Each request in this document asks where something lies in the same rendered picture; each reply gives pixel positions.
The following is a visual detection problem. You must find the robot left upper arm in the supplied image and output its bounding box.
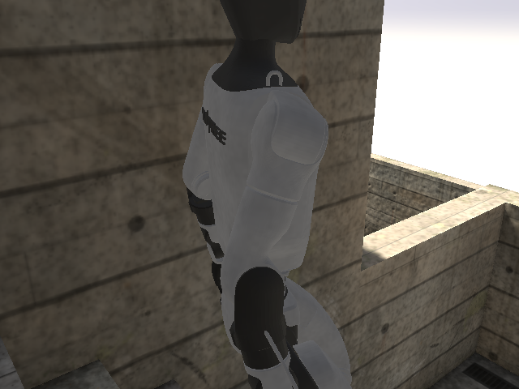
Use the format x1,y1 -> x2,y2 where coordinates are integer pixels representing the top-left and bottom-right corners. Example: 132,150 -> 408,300
182,63 -> 223,200

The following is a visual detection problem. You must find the left robot hand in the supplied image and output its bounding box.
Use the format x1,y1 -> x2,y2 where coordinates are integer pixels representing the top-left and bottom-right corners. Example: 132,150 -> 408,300
212,261 -> 222,294

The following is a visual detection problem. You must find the robot right forearm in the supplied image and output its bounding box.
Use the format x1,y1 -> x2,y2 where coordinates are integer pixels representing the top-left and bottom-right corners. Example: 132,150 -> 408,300
229,267 -> 298,389

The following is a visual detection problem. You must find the right robot thigh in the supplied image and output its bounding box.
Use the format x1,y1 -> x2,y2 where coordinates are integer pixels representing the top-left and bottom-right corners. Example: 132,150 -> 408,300
285,339 -> 352,389

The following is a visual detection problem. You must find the robot torso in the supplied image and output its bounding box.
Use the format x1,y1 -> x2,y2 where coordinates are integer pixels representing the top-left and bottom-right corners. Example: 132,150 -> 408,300
202,71 -> 320,355

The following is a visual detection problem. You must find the robot right upper arm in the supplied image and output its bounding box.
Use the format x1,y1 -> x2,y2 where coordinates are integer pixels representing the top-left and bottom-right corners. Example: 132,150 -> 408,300
220,90 -> 328,305

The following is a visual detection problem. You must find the robot left forearm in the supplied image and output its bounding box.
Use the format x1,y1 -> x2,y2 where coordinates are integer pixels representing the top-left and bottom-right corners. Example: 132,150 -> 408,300
187,188 -> 224,264

